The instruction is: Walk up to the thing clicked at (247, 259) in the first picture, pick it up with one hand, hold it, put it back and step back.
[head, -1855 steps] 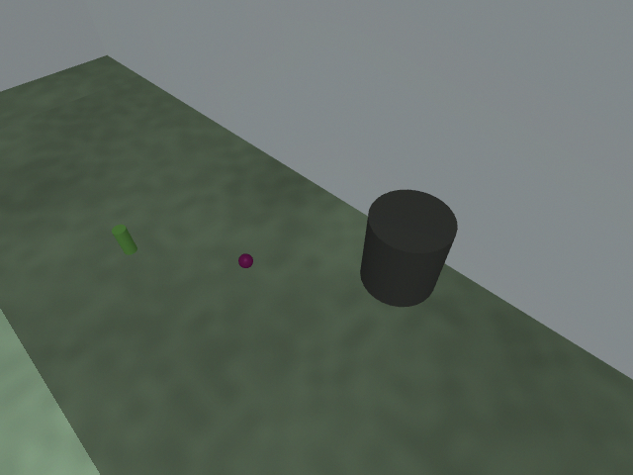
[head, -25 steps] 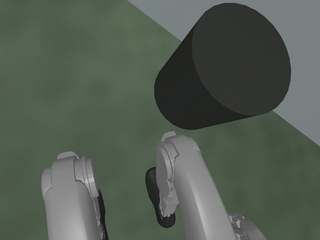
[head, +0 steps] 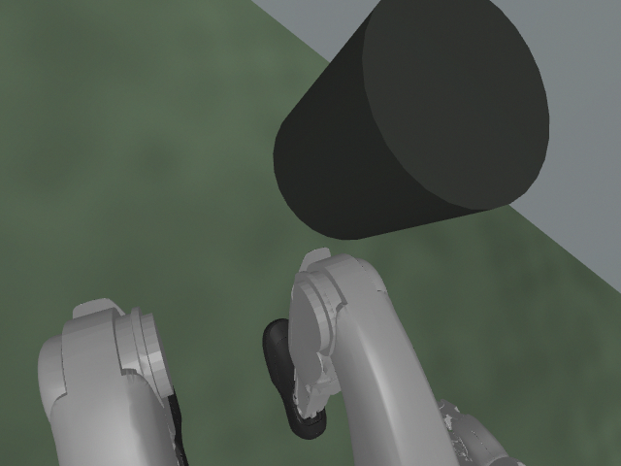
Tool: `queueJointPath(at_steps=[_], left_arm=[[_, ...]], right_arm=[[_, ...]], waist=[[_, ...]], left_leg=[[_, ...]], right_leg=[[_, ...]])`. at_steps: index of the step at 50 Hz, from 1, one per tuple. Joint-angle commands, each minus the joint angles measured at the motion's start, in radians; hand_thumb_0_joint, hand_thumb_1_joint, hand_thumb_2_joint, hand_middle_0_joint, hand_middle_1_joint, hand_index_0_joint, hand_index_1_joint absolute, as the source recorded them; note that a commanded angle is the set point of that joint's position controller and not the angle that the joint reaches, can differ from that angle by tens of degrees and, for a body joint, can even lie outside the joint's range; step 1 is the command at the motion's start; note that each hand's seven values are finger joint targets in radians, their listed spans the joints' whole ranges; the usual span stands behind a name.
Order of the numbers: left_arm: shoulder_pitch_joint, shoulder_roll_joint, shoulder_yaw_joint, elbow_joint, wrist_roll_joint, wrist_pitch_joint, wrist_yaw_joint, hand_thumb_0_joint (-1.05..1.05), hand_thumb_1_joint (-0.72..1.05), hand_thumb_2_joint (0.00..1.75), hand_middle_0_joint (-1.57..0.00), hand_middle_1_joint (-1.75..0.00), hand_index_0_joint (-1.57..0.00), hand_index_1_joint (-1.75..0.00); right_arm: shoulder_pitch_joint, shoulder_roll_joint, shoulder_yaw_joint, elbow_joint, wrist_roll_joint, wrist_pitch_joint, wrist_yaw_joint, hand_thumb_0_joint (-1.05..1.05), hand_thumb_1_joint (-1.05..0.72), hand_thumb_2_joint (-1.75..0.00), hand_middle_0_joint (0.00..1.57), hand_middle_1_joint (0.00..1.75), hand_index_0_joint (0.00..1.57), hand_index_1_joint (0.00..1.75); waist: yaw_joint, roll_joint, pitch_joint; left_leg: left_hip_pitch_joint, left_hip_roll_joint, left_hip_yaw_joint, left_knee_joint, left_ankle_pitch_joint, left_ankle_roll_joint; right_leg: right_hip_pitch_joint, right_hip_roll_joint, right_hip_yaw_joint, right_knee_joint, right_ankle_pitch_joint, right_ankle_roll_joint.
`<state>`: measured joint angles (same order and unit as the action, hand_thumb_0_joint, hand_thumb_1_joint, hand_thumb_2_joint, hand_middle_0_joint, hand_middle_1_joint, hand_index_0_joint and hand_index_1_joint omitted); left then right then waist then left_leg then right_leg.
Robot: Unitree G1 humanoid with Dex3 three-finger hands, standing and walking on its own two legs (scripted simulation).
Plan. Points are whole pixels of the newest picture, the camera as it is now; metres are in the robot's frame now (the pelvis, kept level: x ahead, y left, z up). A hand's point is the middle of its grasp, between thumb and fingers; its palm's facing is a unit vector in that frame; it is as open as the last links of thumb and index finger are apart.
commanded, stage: rest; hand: left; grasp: from above
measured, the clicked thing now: out of the picture +0.46 +0.37 -0.24
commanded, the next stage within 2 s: open in 1.26 s
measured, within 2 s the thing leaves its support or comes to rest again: rests again in 0.98 s
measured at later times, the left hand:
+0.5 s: hand out of the picture +0.44 +0.36 -0.24, palm faces -0.44 -0.14 -0.88, open 7.8 cm
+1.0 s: hand out of the picture +0.44 +0.36 -0.25, palm faces -0.44 -0.15 -0.88, open 7.8 cm
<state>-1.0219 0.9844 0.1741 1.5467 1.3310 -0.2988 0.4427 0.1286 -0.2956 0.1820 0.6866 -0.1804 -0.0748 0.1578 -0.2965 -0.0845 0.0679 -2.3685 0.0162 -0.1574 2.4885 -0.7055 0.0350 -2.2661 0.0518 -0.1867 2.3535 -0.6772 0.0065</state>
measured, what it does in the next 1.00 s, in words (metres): stands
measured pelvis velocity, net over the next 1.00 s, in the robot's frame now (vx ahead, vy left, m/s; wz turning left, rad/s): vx -0.01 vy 0.00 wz -0.05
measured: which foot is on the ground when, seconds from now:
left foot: down 0.00-1.00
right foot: down 0.00-1.00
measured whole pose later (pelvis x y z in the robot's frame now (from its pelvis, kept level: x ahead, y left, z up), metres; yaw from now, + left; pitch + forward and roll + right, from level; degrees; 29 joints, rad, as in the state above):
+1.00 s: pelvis -0.01 +0.00 -0.01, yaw -3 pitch +28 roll -15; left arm -1.04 1.12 0.17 1.67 1.32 -0.28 0.53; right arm 0.10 -0.34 0.30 0.63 -0.22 -0.17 0.20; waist -0.36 -0.16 0.17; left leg -2.36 0.02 -0.22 2.55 -0.71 0.04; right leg -2.24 0.07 -0.24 2.37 -0.65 0.02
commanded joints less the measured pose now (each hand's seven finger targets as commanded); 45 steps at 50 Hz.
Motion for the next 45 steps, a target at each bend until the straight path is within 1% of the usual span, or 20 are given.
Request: queueJointPath(at_steps=[1,2,3,4,5,12,13,14,15,20,24,26,30,33,36,39,42,43,44,45], left_arm=[[-0.296,0.31,0.033,-0.155,-0.031,0.007,0.057,0.0,0.73,0.61,-0.99,-0.72,-1.04,-0.66],[-0.288,0.331,0.05,-0.134,-0.025,0.011,0.061,0.0,0.72,0.64,-0.98,-0.74,-1.04,-0.68],[-0.261,0.295,0.022,-0.098,-0.022,0.015,0.057,0.0,0.73,0.61,-0.98,-0.73,-1.04,-0.67],[-0.274,0.3,0.021,-0.118,-0.026,0.013,0.057,0.0,0.74,0.6,-0.99,-0.73,-1.05,-0.66],[-0.28,0.341,0.05,-0.125,-0.033,0.008,0.062,0.0,0.74,0.62,-1.0,-0.72,-1.06,-0.66],[-0.252,0.383,0.052,-0.074,-0.018,0.003,0.08,0.0,0.76,0.59,-1.0,-0.73,-1.06,-0.66],[-0.269,0.36,0.029,-0.086,-0.018,0.002,0.078,0.0,0.77,0.61,-1.01,-0.72,-1.07,-0.66],[-0.253,0.395,0.056,-0.064,-0.02,0.003,0.085,0.0,0.77,0.62,-1.02,-0.73,-1.08,-0.67],[-0.266,0.367,0.034,-0.073,-0.024,0.0,0.084,0.0,0.79,0.61,-1.02,-0.72,-1.08,-0.66],[-0.244,0.388,0.045,-0.047,-0.023,-0.003,0.097,0.0,0.78,0.58,-1.02,-0.71,-1.08,-0.64],[-0.265,0.375,0.011,-0.054,-0.024,0.0,0.1,0.0,0.75,0.61,-1.01,-0.71,-1.06,-0.65],[-0.247,0.416,0.045,-0.044,-0.032,-0.003,0.113,0.0,0.8,0.62,-1.04,-0.71,-1.1,-0.65],[-0.246,0.368,0.006,-0.041,-0.038,-0.001,0.121,0.0,0.79,0.64,-1.04,-0.72,-1.09,-0.67],[-0.252,0.421,0.031,-0.037,-0.027,0.007,0.129,0.0,0.77,0.63,-1.02,-0.72,-1.07,-0.67],[-0.236,0.417,0.033,-0.019,-0.013,0.011,0.138,0.0,0.79,0.64,-1.05,-0.7,-1.09,-0.65],[-0.266,0.372,-0.002,-0.022,-0.031,0.017,0.134,0.0,0.77,0.63,-1.03,-0.72,-1.08,-0.67],[-0.255,0.416,0.024,-0.016,-0.03,0.022,0.133,0.0,0.78,0.63,-1.04,-0.7,-1.08,-0.65],[-0.258,0.387,0.003,-0.02,-0.028,0.022,0.128,0.0,0.78,0.63,-1.04,-0.69,-1.08,-0.64],[-0.247,0.411,0.022,-0.009,-0.028,0.021,0.129,0.0,0.77,0.64,-1.03,-0.71,-1.08,-0.66],[-0.25,0.405,0.012,-0.009,-0.029,0.022,0.127,0.0,0.76,0.66,-1.03,-0.72,-1.08,-0.68]], right_arm=[[0.213,-0.302,-0.083,-0.003,-0.009,-0.016,-0.009,0.0,-0.9,-0.9,0.2,0.3,0.2,0.3],[0.22,-0.32,-0.083,-0.007,-0.012,-0.019,-0.012,0.0,-0.9,-0.9,0.2,0.3,0.2,0.3],[0.225,-0.312,-0.076,0.006,-0.011,-0.02,-0.009,0.0,-0.9,-0.9,0.2,0.3,0.2,0.3],[0.222,-0.307,-0.072,-0.001,-0.015,-0.023,-0.006,0.0,-0.9,-0.9,0.2,0.3,0.2,0.3],[0.208,-0.324,-0.073,-0.015,-0.016,-0.026,-0.008,0.0,-0.9,-0.9,0.2,0.3,0.2,0.3],[0.202,-0.333,-0.048,-0.021,-0.026,-0.032,-0.005,0.0,-0.9,-0.9,0.2,0.3,0.2,0.3],[0.191,-0.333,-0.045,-0.034,-0.026,-0.038,-0.004,0.0,-0.9,-0.9,0.2,0.3,0.2,0.3],[0.195,-0.334,-0.044,-0.018,-0.027,-0.038,-0.005,0.0,-0.9,-0.9,0.2,0.3,0.2,0.3],[0.191,-0.347,-0.041,-0.034,-0.027,-0.042,-0.004,0.0,-0.9,-0.9,0.2,0.3,0.2,0.3],[0.186,-0.35,-0.033,-0.03,-0.033,-0.055,-0.002,0.0,-0.9,-0.9,0.2,0.3,0.2,0.3],[0.173,-0.351,-0.02,-0.037,-0.033,-0.066,0.002,0.0,-0.9,-0.9,0.2,0.3,0.2,0.3],[0.175,-0.362,-0.019,-0.026,-0.035,-0.067,0.001,0.0,-0.9,-0.9,0.2,0.3,0.2,0.3],[0.158,-0.349,-0.006,-0.024,-0.04,-0.074,0.008,0.0,-0.9,-0.9,0.2,0.3,0.2,0.3],[0.164,-0.367,-0.008,-0.023,-0.037,-0.08,0.011,0.0,-0.9,-0.9,0.2,0.3,0.2,0.3],[0.171,-0.362,0.0,-0.028,-0.044,-0.08,0.017,0.0,-0.9,-0.9,0.2,0.3,0.2,0.3],[0.152,-0.367,-0.001,-0.039,-0.04,-0.092,0.022,0.0,-0.9,-0.9,0.2,0.3,0.2,0.3],[0.172,-0.381,0.0,-0.034,-0.04,-0.094,0.023,0.0,-0.9,-0.9,0.2,0.3,0.2,0.3],[0.171,-0.382,-0.001,-0.04,-0.041,-0.097,0.026,0.0,-0.9,-0.9,0.2,0.3,0.2,0.3],[0.169,-0.37,0.009,-0.031,-0.041,-0.096,0.027,0.0,-0.9,-0.9,0.2,0.3,0.2,0.3],[0.166,-0.369,0.014,-0.034,-0.042,-0.097,0.028,0.0,-0.9,-0.9,0.2,0.3,0.2,0.3]], waist=[[-0.029,0.498,-0.7],[-0.03,0.478,-0.684],[-0.027,0.49,-0.656],[-0.033,0.503,-0.66],[-0.03,0.483,-0.676],[-0.044,0.484,-0.641],[-0.048,0.48,-0.633],[-0.044,0.469,-0.632],[-0.059,0.47,-0.613],[-0.056,0.482,-0.6],[-0.067,0.485,-0.603],[-0.06,0.484,-0.601],[-0.063,0.515,-0.604],[-0.067,0.515,-0.589],[-0.072,0.526,-0.565],[-0.087,0.541,-0.558],[-0.089,0.526,-0.549],[-0.096,0.533,-0.541],[-0.087,0.532,-0.546],[-0.094,0.533,-0.548]], left_leg=[[0.608,0.014,0.024,-0.238,0.311,-0.017],[0.596,0.012,0.025,-0.228,0.304,-0.016],[0.582,0.011,0.03,-0.233,0.296,-0.021],[0.578,0.013,0.034,-0.23,0.288,-0.018],[0.574,0.016,0.024,-0.23,0.281,-0.019],[0.538,0.02,0.018,-0.225,0.238,-0.015],[0.542,0.02,0.018,-0.216,0.244,-0.016],[0.526,0.023,0.019,-0.209,0.233,-0.011],[0.523,0.019,0.019,-0.208,0.232,-0.015],[0.547,0.028,-0.001,-0.219,0.225,-0.022],[0.546,0.031,-0.001,-0.202,0.244,-0.02],[0.528,0.03,0.004,-0.19,0.252,-0.018],[0.553,0.035,-0.006,-0.205,0.249,-0.023],[0.564,0.039,-0.021,-0.211,0.252,-0.028],[0.567,0.041,-0.023,-0.217,0.258,-0.029],[0.575,0.041,-0.031,-0.222,0.247,-0.033],[0.564,0.042,-0.029,-0.211,0.255,-0.031],[0.579,0.043,-0.035,-0.218,0.266,-0.036],[0.587,0.046,-0.039,-0.22,0.265,-0.035],[0.575,0.045,-0.033,-0.213,0.257,-0.031]], right_leg=[[0.326,0.037,-0.04,-0.188,0.311,-0.039],[0.324,0.034,-0.044,-0.191,0.304,-0.042],[0.318,0.033,-0.042,-0.187,0.288,-0.045],[0.339,0.038,-0.043,-0.192,0.294,-0.041],[0.345,0.039,-0.05,-0.194,0.287,-0.043],[0.363,0.047,-0.057,-0.187,0.265,-0.039],[0.352,0.047,-0.056,-0.188,0.266,-0.041],[0.363,0.052,-0.056,-0.194,0.262,-0.038],[0.348,0.048,-0.06,-0.194,0.253,-0.041],[0.346,0.05,-0.071,-0.182,0.248,-0.04],[0.355,0.055,-0.07,-0.183,0.272,-0.037],[0.37,0.055,-0.073,-0.185,0.281,-0.036],[0.373,0.059,-0.082,-0.183,0.283,-0.033],[0.34,0.057,-0.088,-0.166,0.276,-0.038],[0.346,0.057,-0.088,-0.163,0.281,-0.036],[0.322,0.055,-0.092,-0.159,0.275,-0.036],[0.334,0.053,-0.093,-0.167,0.28,-0.034],[0.325,0.051,-0.093,-0.159,0.284,-0.036],[0.323,0.052,-0.096,-0.157,0.281,-0.035],[0.332,0.056,-0.093,-0.164,0.279,-0.033]])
